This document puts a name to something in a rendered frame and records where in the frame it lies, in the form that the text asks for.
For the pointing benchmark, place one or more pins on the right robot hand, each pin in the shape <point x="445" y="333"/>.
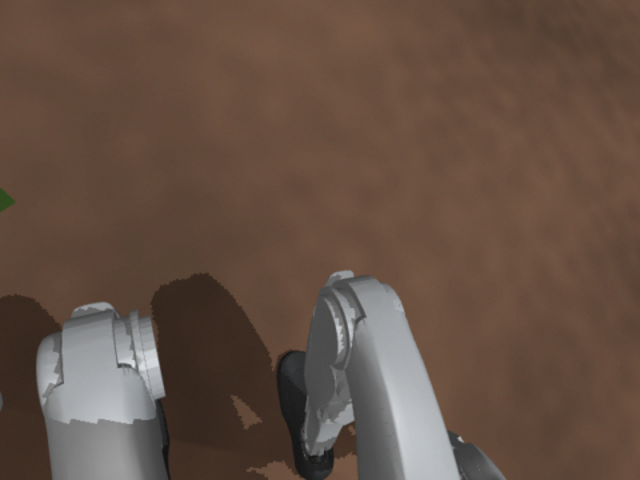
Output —
<point x="472" y="462"/>

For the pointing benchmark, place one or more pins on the carton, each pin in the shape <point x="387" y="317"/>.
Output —
<point x="5" y="200"/>

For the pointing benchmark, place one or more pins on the left robot foot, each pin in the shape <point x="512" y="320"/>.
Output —
<point x="164" y="432"/>

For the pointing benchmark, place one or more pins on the right robot foot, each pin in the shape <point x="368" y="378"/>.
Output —
<point x="292" y="396"/>

